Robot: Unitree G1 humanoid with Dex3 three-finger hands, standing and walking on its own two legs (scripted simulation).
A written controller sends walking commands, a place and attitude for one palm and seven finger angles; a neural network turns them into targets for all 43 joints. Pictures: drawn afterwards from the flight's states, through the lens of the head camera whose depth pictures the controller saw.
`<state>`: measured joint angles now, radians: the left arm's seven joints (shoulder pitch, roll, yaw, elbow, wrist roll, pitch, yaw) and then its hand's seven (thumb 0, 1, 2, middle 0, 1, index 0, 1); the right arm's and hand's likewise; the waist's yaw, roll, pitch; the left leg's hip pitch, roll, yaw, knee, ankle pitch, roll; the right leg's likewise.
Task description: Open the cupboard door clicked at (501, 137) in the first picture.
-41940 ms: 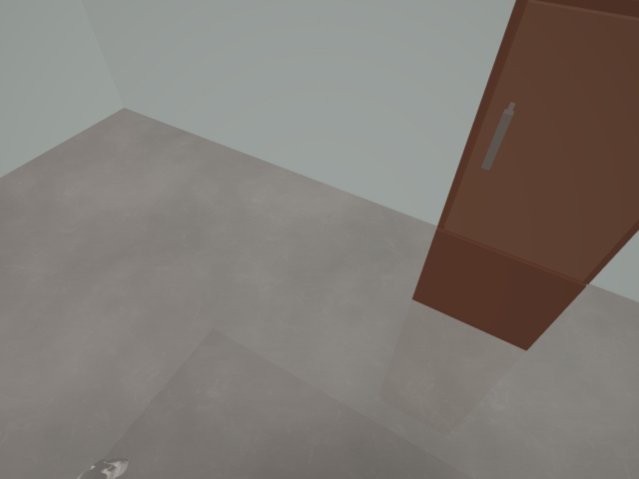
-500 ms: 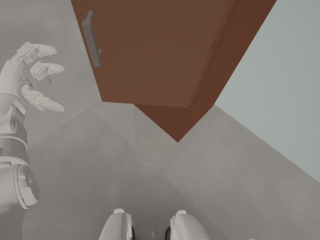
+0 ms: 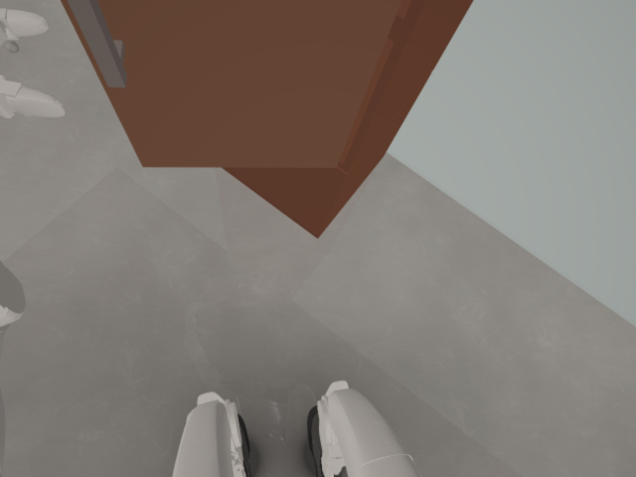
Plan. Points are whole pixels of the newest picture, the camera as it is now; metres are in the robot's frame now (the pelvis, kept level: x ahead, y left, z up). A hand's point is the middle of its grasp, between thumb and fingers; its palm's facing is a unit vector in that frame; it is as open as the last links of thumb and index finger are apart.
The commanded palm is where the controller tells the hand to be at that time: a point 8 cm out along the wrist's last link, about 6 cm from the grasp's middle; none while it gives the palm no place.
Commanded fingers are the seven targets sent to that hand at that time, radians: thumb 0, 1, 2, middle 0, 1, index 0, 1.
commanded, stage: move the hooked fingers beside the handle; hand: left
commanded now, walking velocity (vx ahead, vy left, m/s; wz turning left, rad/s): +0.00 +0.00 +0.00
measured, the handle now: (98, 17) +0.61 +0.17 +0.09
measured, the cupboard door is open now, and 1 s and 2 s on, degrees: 41 41 41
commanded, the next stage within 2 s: slide the fingers in behind the handle in 1.08 s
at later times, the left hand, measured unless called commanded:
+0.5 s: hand (24, 44) +0.57 +0.23 +0.10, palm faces -0.04 -1.00 +0.00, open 14.0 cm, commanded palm +0.56 +0.26 +0.09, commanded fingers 0.00 -0.50 0.30 -0.30 -1.20 -0.30 -1.20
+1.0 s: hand (13, 54) +0.56 +0.24 +0.10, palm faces -0.03 -1.00 -0.01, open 14.0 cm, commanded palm +0.55 +0.26 +0.09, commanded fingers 0.00 -0.50 0.30 -0.30 -1.20 -0.30 -1.20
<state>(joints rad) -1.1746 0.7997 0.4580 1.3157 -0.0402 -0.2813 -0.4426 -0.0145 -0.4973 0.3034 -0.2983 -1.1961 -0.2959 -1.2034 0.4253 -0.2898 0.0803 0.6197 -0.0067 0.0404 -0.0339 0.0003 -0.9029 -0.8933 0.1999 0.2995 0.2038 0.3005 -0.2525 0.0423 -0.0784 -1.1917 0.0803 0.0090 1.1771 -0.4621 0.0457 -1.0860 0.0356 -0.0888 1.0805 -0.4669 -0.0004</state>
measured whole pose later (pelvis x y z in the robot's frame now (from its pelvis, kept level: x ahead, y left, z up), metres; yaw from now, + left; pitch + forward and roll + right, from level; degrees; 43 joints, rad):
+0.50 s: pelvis +0.02 +0.01 +0.01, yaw +0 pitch +26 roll -6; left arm -1.10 0.69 0.43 1.25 -0.05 -0.29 -0.39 -0.01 -0.50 0.30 -0.30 -1.20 -0.30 -1.20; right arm 0.43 -0.27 0.06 0.61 -0.02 0.08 0.00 0.00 -0.90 -0.89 0.20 0.30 0.20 0.30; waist -0.23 0.04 -0.09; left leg -1.11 0.07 0.01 1.12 -0.47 0.05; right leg -1.00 0.03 -0.09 1.00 -0.46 0.01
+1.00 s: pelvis +0.00 -0.01 +0.00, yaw +0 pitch +27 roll -6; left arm -1.15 0.79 0.45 1.31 -0.06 -0.31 -0.44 -0.01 -0.50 0.30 -0.30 -1.20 -0.30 -1.20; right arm 0.39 -0.29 0.08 0.62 0.00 0.07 -0.03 0.00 -0.90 -0.89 0.20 0.30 0.20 0.30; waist -0.24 0.04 -0.08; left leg -1.18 0.08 -0.01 1.18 -0.47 0.03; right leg -1.07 0.04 -0.10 1.08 -0.48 -0.01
